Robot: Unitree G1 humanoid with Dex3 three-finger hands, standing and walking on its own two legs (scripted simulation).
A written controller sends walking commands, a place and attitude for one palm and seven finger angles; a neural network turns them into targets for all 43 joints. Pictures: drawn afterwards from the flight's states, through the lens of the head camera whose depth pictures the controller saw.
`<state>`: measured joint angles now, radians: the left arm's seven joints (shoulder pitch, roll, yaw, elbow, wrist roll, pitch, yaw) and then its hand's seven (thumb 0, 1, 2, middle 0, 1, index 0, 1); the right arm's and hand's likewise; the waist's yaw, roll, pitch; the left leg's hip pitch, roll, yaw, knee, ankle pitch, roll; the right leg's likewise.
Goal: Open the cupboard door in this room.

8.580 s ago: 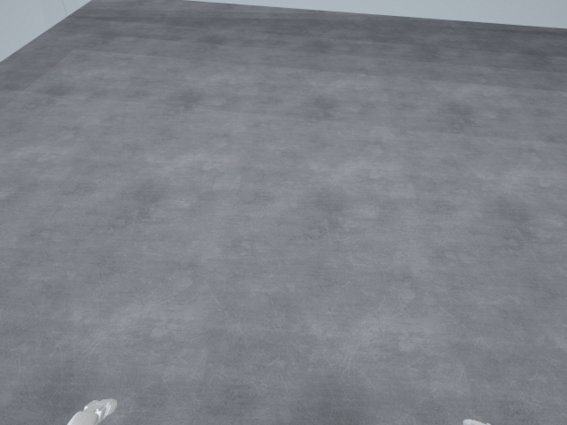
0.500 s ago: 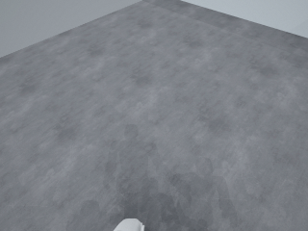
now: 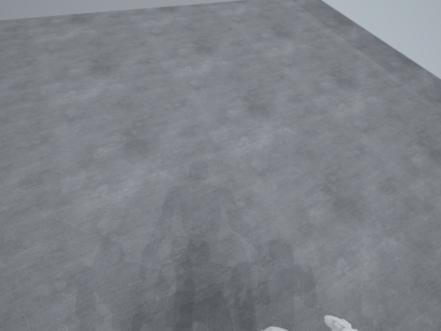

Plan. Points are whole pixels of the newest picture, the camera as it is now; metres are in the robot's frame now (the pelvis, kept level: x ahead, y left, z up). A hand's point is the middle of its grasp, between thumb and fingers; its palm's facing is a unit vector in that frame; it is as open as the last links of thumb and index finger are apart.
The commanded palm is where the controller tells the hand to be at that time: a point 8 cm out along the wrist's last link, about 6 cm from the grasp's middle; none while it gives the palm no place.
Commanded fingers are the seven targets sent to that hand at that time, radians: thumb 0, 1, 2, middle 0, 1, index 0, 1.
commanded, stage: turn or walk to find it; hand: left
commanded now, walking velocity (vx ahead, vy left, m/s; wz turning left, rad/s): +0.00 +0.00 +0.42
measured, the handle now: out of the picture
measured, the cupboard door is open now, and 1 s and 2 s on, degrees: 0 0 0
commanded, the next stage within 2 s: none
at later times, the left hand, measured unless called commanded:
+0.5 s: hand out of the picture +0.06 +0.14 -0.14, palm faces +0.17 -0.94 -0.29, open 7.4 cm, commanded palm none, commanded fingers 0.00 0.90 0.90 -0.20 -0.30 -0.20 -0.30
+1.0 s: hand out of the picture -0.17 +0.16 -0.19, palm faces +0.48 -0.84 -0.25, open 7.4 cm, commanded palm none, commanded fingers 0.00 0.90 0.90 -0.20 -0.30 -0.20 -0.30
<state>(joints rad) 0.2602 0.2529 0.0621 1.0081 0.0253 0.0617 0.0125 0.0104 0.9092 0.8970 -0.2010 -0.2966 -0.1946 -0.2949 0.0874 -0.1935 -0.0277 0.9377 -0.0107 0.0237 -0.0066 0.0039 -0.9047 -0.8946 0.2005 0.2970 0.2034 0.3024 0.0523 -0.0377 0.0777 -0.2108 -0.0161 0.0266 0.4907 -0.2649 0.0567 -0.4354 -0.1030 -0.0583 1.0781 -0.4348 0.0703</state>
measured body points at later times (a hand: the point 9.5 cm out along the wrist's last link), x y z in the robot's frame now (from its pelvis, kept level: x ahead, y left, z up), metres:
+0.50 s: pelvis -0.03 -0.06 +0.00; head +0.01 -0.10 +0.45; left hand +0.05 +0.19 -0.12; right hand +0.01 -0.31 -0.17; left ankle -0.04 +0.08 -0.69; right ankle -0.02 -0.16 -0.74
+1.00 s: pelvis -0.07 -0.03 -0.01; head -0.05 +0.00 +0.44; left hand -0.19 +0.20 -0.17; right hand +0.15 -0.21 -0.13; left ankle -0.13 +0.06 -0.74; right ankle -0.03 -0.16 -0.71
